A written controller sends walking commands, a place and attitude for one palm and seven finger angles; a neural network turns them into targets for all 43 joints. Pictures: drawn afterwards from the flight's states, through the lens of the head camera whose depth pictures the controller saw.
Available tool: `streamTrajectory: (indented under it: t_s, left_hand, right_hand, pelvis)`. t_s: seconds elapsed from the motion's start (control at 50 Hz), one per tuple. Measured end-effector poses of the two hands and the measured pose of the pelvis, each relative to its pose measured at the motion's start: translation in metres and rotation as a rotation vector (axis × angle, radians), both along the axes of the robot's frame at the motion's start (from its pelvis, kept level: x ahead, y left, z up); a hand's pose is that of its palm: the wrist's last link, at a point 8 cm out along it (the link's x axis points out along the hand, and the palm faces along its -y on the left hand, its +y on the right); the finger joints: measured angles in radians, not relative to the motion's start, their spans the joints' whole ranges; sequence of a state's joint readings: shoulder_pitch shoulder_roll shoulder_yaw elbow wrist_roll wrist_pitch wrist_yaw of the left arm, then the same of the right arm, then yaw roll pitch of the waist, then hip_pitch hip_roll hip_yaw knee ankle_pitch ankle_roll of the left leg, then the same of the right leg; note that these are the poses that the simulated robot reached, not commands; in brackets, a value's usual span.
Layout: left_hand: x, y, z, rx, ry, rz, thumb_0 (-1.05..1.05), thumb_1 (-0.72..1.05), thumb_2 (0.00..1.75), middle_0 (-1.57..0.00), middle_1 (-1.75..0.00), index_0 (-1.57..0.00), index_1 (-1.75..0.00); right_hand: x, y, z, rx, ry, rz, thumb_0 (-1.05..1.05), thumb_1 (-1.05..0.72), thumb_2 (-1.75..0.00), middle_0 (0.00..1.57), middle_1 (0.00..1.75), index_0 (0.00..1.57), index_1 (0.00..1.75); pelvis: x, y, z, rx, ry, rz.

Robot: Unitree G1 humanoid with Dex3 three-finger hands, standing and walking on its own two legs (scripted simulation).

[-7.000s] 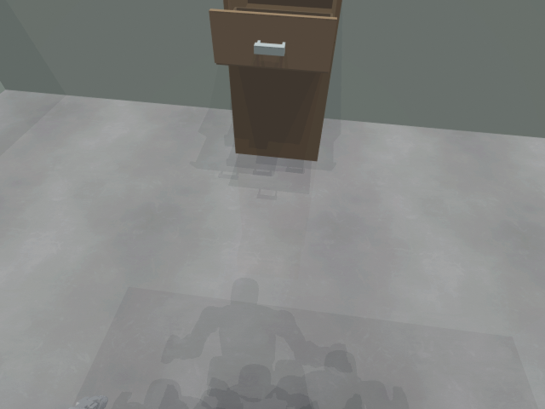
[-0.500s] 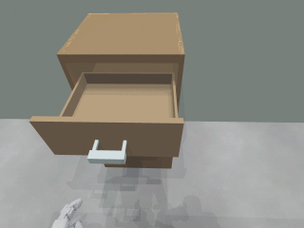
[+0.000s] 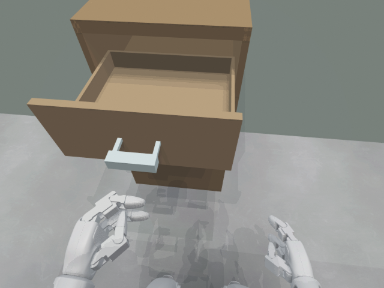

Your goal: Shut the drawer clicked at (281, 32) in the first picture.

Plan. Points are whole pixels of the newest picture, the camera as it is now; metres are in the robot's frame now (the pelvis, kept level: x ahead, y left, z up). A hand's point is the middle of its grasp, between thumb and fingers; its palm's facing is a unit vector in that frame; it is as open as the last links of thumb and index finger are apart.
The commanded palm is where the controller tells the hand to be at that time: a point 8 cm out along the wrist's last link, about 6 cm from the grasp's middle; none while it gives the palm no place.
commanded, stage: raise the hand and make a fist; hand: left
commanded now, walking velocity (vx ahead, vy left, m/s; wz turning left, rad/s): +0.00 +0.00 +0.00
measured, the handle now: (135, 152) +0.38 +0.16 +0.07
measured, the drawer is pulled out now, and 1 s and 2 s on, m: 0.29 0.29 0.29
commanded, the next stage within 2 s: bring the fist close to the handle in 1.24 s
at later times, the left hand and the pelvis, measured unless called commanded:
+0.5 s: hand (119, 232) +0.19 +0.13 +0.12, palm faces -0.02 -1.00 -0.04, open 3.1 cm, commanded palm +0.15 +0.18 +0.13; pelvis +0.02 +0.01 +0.02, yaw -1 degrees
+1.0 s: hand (117, 222) +0.19 +0.12 +0.16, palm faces -0.03 -1.00 -0.04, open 3.3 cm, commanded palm +0.14 +0.17 +0.17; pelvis +0.03 +0.01 +0.04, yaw -1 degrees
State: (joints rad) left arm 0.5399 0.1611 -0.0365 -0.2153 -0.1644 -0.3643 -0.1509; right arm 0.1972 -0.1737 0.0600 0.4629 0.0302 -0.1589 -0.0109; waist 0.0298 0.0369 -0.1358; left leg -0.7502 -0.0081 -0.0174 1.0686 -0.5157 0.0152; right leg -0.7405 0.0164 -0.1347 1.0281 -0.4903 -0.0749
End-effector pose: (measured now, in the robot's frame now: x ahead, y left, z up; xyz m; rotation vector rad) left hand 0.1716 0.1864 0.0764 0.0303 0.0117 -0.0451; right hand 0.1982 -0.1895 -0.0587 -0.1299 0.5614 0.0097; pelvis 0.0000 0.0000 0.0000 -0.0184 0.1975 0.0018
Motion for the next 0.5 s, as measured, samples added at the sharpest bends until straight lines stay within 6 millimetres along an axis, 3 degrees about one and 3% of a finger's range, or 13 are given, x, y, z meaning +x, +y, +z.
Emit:
streamTrajectory:
  t_s: [0.12, 0.22, 0.36, 0.5]
  left_hand:
    - [0.005, 0.005, 0.005, 0.012, 0.081, 0.017, 0.02, 0.90, 0.90, -0.81, -0.96, -0.81, -0.96]
    - [0.000, 0.009, 0.018, 0.015, 0.046, 0.049, 0.02, 0.90, 0.90, -0.91, -1.07, -0.91, -1.07]
    - [0.000, -0.003, 0.032, 0.001, 0.003, 0.008, 0.02, 0.90, 0.90, -1.05, -1.22, -1.05, -1.22]
    - [-0.001, -0.002, 0.047, 0.008, -0.017, 0.027, 0.02, 0.90, 0.90, -1.19, -1.38, -1.19, -1.38]
  right_hand:
    - [-0.037, -0.020, -0.008, -0.009, 0.116, -0.102, 0.01, -0.90, -0.90, 0.20, 0.30, 0.20, 0.30]
    - [-0.049, -0.046, -0.004, -0.070, 0.129, -0.151, 0.01, -0.90, -0.90, 0.20, 0.30, 0.20, 0.30]
    - [-0.034, -0.060, 0.013, -0.113, 0.056, -0.171, 0.01, -0.90, -0.90, 0.20, 0.30, 0.20, 0.29]
    - [-0.003, -0.038, 0.032, -0.070, -0.042, -0.130, 0.01, -0.90, -0.90, 0.20, 0.30, 0.19, 0.29]
  pelvis:
    - [0.008, -0.002, 0.012, 0.013, -0.013, -0.016]
    - [0.012, 0.000, 0.015, 0.013, -0.018, -0.017]
    - [0.016, 0.005, 0.018, 0.013, -0.030, -0.019]
    - [0.020, 0.007, 0.022, 0.011, -0.056, -0.019]
